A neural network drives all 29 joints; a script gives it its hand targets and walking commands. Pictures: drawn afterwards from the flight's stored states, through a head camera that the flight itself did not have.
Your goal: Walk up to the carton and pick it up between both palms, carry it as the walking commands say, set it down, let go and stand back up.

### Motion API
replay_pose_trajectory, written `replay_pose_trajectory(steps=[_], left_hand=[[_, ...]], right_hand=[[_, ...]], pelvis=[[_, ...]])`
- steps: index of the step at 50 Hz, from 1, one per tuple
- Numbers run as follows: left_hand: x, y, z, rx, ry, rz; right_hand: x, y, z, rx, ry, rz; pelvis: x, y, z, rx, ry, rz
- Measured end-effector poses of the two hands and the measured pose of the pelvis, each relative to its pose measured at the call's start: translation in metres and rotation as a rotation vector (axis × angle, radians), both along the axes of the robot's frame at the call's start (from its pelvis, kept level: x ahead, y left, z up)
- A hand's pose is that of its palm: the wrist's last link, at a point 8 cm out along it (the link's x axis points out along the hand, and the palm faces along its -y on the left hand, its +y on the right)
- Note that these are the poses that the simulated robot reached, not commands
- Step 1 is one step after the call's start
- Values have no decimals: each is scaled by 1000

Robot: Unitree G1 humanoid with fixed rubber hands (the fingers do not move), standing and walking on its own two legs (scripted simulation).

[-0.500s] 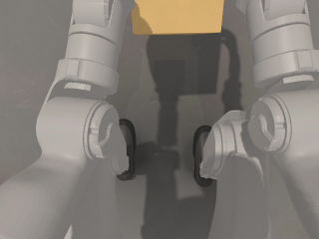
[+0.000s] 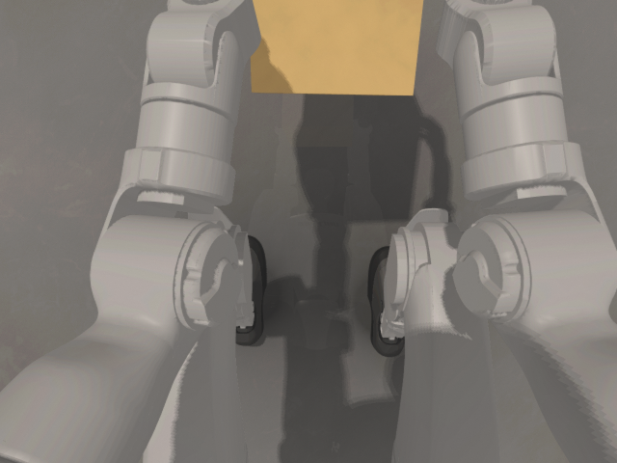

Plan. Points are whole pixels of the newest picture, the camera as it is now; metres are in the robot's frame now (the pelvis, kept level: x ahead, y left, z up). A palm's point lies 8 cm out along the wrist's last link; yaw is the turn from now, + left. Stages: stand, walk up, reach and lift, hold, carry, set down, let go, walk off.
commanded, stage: reach and lift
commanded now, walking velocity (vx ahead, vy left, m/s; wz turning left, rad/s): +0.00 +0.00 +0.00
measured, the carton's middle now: out of the picture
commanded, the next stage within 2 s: none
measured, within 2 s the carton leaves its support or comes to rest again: neither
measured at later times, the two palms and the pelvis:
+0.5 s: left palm out of the picture +0.53 +0.11 +0.00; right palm out of the picture +0.54 -0.12 -0.01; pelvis -0.01 +0.00 +0.04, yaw +0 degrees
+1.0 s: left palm out of the picture +0.51 +0.11 +0.07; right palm out of the picture +0.51 -0.12 +0.07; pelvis -0.02 +0.00 +0.09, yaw -1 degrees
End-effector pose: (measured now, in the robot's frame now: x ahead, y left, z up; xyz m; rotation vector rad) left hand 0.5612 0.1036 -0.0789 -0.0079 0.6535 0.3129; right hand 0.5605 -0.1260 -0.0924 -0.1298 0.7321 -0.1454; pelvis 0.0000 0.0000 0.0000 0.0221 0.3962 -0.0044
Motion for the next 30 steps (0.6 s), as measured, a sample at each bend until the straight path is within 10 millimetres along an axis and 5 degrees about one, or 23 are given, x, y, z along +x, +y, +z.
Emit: replay_pose_trajectory(steps=[30], left_hand=[[-33,5,92,-3,-36,13]], right_hand=[[-26,5,99,14,-41,-23]], pelvis=[[-15,2,53,-6,-111,-5]])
